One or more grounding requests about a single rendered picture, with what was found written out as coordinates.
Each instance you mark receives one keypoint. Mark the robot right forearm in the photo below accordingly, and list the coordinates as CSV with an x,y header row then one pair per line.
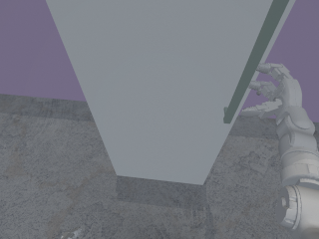
x,y
297,147

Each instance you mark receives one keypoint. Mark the robot left hand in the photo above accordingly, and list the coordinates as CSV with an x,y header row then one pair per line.
x,y
72,234

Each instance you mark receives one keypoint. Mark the handle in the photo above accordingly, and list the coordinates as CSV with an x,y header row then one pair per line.
x,y
270,23

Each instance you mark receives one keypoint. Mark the robot right hand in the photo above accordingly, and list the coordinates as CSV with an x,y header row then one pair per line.
x,y
288,92

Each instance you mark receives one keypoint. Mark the robot right upper arm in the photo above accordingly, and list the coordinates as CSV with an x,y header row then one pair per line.
x,y
297,209

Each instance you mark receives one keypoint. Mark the fridge door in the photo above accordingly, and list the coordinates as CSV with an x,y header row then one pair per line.
x,y
157,75

